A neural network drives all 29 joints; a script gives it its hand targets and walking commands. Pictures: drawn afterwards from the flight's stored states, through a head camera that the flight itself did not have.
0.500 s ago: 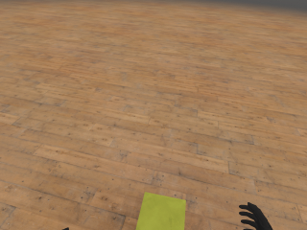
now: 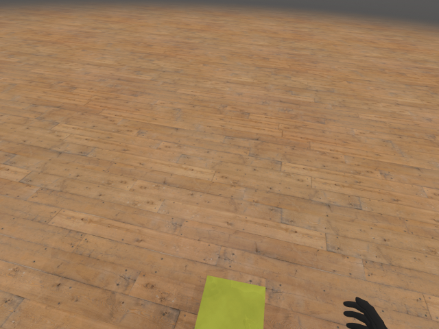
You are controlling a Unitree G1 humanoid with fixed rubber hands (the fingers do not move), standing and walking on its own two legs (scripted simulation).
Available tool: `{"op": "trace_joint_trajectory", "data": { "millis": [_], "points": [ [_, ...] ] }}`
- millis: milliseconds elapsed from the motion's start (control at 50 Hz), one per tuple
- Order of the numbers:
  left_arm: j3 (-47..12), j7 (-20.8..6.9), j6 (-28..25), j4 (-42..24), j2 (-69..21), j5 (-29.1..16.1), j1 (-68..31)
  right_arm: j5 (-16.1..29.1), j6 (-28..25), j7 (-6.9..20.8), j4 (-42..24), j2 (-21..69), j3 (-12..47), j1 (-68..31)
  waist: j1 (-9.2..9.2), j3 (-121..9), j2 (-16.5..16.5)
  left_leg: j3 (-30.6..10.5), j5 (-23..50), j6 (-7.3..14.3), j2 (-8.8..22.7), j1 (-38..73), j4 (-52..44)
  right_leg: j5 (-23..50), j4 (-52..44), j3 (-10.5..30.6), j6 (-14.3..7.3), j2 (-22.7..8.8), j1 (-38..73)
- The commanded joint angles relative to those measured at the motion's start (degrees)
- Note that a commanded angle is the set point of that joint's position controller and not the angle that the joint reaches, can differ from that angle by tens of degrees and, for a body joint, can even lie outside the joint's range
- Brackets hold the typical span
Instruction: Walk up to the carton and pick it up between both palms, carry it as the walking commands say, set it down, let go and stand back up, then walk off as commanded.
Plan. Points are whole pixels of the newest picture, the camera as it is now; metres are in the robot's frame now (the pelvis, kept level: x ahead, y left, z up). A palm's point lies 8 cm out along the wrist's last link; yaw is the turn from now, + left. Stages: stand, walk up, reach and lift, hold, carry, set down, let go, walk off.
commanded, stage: stand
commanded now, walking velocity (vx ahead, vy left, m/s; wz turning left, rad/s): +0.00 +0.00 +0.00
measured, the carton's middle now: (229, 322) +0.44 -0.06 -0.66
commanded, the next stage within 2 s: walk off in 0.54 s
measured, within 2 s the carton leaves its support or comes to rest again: neither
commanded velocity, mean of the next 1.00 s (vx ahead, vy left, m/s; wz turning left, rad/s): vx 0.00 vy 0.00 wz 0.18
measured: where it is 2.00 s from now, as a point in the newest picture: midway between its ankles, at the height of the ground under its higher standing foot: outside the picture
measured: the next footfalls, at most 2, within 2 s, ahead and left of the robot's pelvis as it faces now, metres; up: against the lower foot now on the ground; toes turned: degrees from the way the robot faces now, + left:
right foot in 1.78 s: +0.09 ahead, -0.08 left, +0.00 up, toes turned +16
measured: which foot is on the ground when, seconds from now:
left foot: down 0.00-1.00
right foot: down 0.00-1.00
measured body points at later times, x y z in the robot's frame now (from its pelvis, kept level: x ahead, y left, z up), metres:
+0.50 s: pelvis -0.01 +0.00 +0.00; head -0.06 +0.01 +0.45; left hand +0.11 +0.26 -0.12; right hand +0.16 -0.28 -0.06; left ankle +0.01 +0.08 -0.73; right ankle +0.01 -0.11 -0.73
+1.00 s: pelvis -0.01 +0.00 +0.00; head -0.03 +0.01 +0.45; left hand +0.08 +0.27 -0.13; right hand +0.13 -0.27 -0.09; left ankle +0.01 +0.08 -0.72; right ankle +0.01 -0.11 -0.73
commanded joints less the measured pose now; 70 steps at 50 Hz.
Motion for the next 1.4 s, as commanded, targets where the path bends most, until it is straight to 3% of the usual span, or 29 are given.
{"op": "trace_joint_trajectory", "data": {
  "millis": [0,20,140,320,340,420,660,680,720,740,800,860,900,960,980,1000,1020,1040,1060,1100,1140,1160,1180,1200,1220,1240,1280,1320,1380],
  "points": [
    [3.28,0.34,-2.86,-6.2,14.79,4.1,-4.82,-2.34,-2.34,-1.44,-0.36,-12.4,-1.9,-2.42,0.92,2.89,0.79,-9.46,5.23,1.09,6.87,-1.47,-14.66,2.88,-10.78,9.35,-1.9,-7.71,-7.43],
    [3.17,0.29,-2.76,-6.16,14.53,4.28,-5.64,-2.25,-2.43,-1.33,-0.96,-12.58,-1.87,-3.92,1.2,4.68,2.29,-9.25,5.41,1.03,6.62,-2.4,-14.53,3.08,-11.18,9.87,-2.03,-7.49,-8.07],
    [2.96,0.1,-3.46,-4.95,14.4,3.74,-5.6,-2.02,-2.64,-1.36,0.47,-12.28,-1.82,-3.04,1.15,4.12,-0.87,-9.51,7.49,1.47,7.2,-1.69,-14.11,4.4,-11.64,10.85,-2.17,-8.6,-7.17],
    [2.94,0.0,-2.99,-3.6,14.76,3.72,-6.01,-1.85,-3.05,-1.57,1.77,-12.89,-1.79,-3.75,0.96,4.53,0.31,-10.02,6.48,1.33,7.54,-2.29,-16.26,4.51,-10.72,8.98,-2.05,-7.6,-5.64],
    [2.56,0.06,-2.94,-3.92,14.4,3.65,-5.81,-2.11,-3.12,-1.53,2.03,-13.35,-1.68,-3.94,1.45,5.08,2.49,-10.77,6.16,1.52,7.88,-2.9,-16.39,6.03,-10.32,9.37,-2.24,-7.83,-5.32],
    [2.94,0.25,-3.07,-3.18,14.99,3.77,-5.54,-1.52,-2.69,-1.63,2.65,-13.31,-1.71,-3.0,0.93,5.6,-0.4,-10.46,7.48,1.84,7.92,-2.47,-16.22,5.66,-10.28,9.26,-2.17,-7.63,-6.21],
    [2.64,0.29,-2.89,-1.29,14.91,3.46,-6.9,-1.83,-2.66,-1.52,4.96,-14.51,-1.41,-3.6,1.1,6.83,0.85,-9.36,8.31,1.34,7.25,-1.94,-16.35,6.73,-11.54,10.06,-2.33,-8.1,-6.11],
    [2.48,0.18,-3.08,-0.87,14.93,3.57,-6.7,-1.78,-2.55,-1.41,5.52,-12.69,-1.04,-3.69,1.03,4.62,-1.7,-9.93,7.12,1.43,7.72,-0.99,-16.61,5.8,-11.14,9.86,-2.1,-8.01,-5.37],
    [2.34,0.35,-2.58,-0.91,15.31,3.27,-7.41,-1.5,-2.45,-1.37,5.3,-12.79,-0.49,-3.86,0.63,6.45,1.75,-11.21,6.77,1.94,8.19,-2.75,-17.98,4.77,-11.67,9.11,-2.06,-7.78,-5.29],
    [1.39,0.52,-1.87,-1.67,12.43,3.15,-6.36,-0.98,-1.5,-1.49,4.73,-11.63,-0.25,-4.17,1.4,8.17,1.06,-11.67,5.79,2.37,8.03,-5.04,-18.4,4.58,-10.83,8.1,-2.42,-7.5,-5.95],
    [-0.44,0.47,0.87,-0.95,4.7,3.06,-2.72,-0.71,1.66,-0.78,4.56,-6.04,0.61,-0.52,1.05,7.83,2.19,-12.83,-1.48,0.85,7.3,-8.38,-19.35,1.43,-9.56,6.26,-0.91,-6.11,-4.87],
    [0.54,0.93,2.31,-2.19,7.52,3.57,-2.8,-0.77,3.01,-0.77,4.28,-7.99,-0.44,0.42,0.48,10.96,0.89,-14.77,1.12,0.8,8.22,-12.17,-17.92,-0.63,-8.48,5.2,0.23,-6.47,-6.14],
    [0.81,1.34,2.58,-2.26,8.48,3.42,-2.81,-0.87,3.29,-0.77,3.68,-9.58,-1.42,0.39,0.24,9.99,-1.18,-12.58,0.71,-0.45,6.14,-13.35,-15.09,-1.83,-10.53,6.69,0.38,-8.11,-4.33],
    [1.67,1.08,2.6,-2.79,10.48,3.57,-3.32,-0.88,3.32,-0.73,3.24,-5.37,-0.72,-0.46,1.52,8.69,-2.54,-8.55,4.16,-1.45,3.41,-16.26,-8.62,-0.56,-13.54,11.46,-2.7,-13.78,-0.32],
    [2.07,1.33,2.49,-2.56,11.17,3.45,-2.17,-0.97,3.03,-0.85,3.39,-5.64,-0.84,-0.39,2.19,7.06,-5.01,-6.01,3.86,-1.5,2.42,-15.2,-4.61,1.78,-14.46,13.32,-4.68,-17.22,-0.28],
    [2.58,1.53,2.68,-2.27,12.95,4.12,-2.21,-0.99,3.11,-0.61,3.63,-5.79,-1.12,1.37,1.68,4.45,-11.85,-1.74,-0.88,-2.37,0.54,-13.27,4.81,4.9,-16.55,15.57,-7.39,-21.12,0.15],
    [2.51,1.75,2.82,-2.95,12.59,4.03,-4.27,-1.13,3.22,-0.83,4.01,-6.31,-1.87,2.4,0.56,3.6,-12.31,1.19,-7.38,-3.06,1.26,-11.87,11.88,11.55,-15.93,15.16,-9.22,-23.12,-1.68],
    [2.2,1.58,2.75,-3.22,10.38,4.35,-3.89,-1.47,3.66,-0.3,4.4,-5.85,-1.49,2.76,1.48,3.21,-11.36,1.47,-11.94,-3.21,2.02,-12.83,16.18,16.68,-14.05,14.2,-10.15,-23.3,-1.22],
    [1.7,2.11,2.5,-3.79,9.3,4.55,-3.59,-1.35,3.61,-0.44,4.38,-4.32,-1.31,3.49,0.83,4.9,-7.93,2.04,-14.28,-3.54,2.45,-15.18,17.21,24.17,-11.77,14.29,-11.19,-24.8,-0.52],
    [1.79,2.56,2.97,-3.63,10.46,4.5,-2.51,-1.38,3.7,-0.19,4.16,-2.71,-0.94,3.9,0.29,4.36,-7.78,3.22,-12.93,-3.13,3.93,-12.04,13.76,26.92,-9.64,9.44,-9.75,-23.17,-3.56],
    [2.28,2.17,3.46,-5.24,11.18,4.53,-6.09,-0.9,3.46,0.38,4.66,-2.43,-0.84,5.63,-1.34,2.78,-8.3,5.08,-1.58,-2.68,2.67,-6.7,1.52,20.51,-4.74,2.71,-5.15,-19.11,-2.96],
    [2.66,1.71,3.63,-5.52,10.78,4.03,-6.5,-1.24,3.2,0.32,5.24,-3.61,-1.15,7.5,-1.96,4.46,-6.43,1.73,5.78,-1.82,2.67,-3.07,-4.39,13.83,0.13,0.51,-2.07,-16.51,-7.54],
    [2.25,1.35,4.22,-6.27,9.89,3.81,-5.04,-1.49,2.45,0.18,5.07,-8.02,-2.28,7.96,-2.36,6.19,4.98,-11.8,16.18,0.22,9.38,-1.39,-15.1,4.14,12.55,-5.03,1.82,-10.29,-13.42],
    [2.18,1.41,4.68,-7.81,7.67,3.92,-5.29,-1.96,2.06,0.07,3.72,-13.26,-3.29,8.45,-2.32,4.92,14.3,-32.97,33.43,6.2,20.5,2.2,-19.37,-18.24,26.27,-5.65,5.54,-1.96,-24.12],
    [2.01,1.58,4.87,-10.05,8.25,3.81,-6.17,-1.17,2.13,-0.24,4.22,-14.86,-3.47,12.78,-3.6,1.52,15.14,-36.83,36.69,11.27,22.68,-0.45,-19.88,-20.85,32.52,2.59,4.46,-2.86,-21.3],
    [1.78,1.77,4.28,-10.97,7.13,3.51,-7.27,-1.55,2.35,-0.38,3.85,-16.1,-3.83,10.02,-2.17,2.71,13.68,-39.2,25.05,12.66,21.29,-1.92,-21.47,-18.7,34.22,4.84,4.17,-3.08,-23.12],
    [1.98,1.36,3.22,-10.07,8.06,3.63,-9.3,-1.32,3.06,-0.88,3.12,-10.67,-3.25,4.65,-1.17,7.05,2.67,-28.47,17.26,8.6,15.92,-4.68,-21.31,-11.23,33.02,3.37,4.26,-5.43,-23.51],
    [2.07,1.15,3.61,-9.85,6.7,4.12,-8.28,-1.59,3.11,-1.17,3.57,-11.35,-3.2,6.39,-1.27,3.78,5.32,-28.16,18.48,5.78,13.4,-1.34,-20.5,-8.84,30.79,2.71,4.22,-4.45,-21.49],
    [1.78,1.1,4.21,-12.56,6.16,4.08,-11.67,-0.51,2.7,-1.17,4.8,-10.76,-3.53,12.65,-3.98,2.89,6.68,-30.93,29.44,4.35,13.6,5.68,-19.13,-8.59,28.9,3.04,5.1,-3.89,-25.02]
  ]
}}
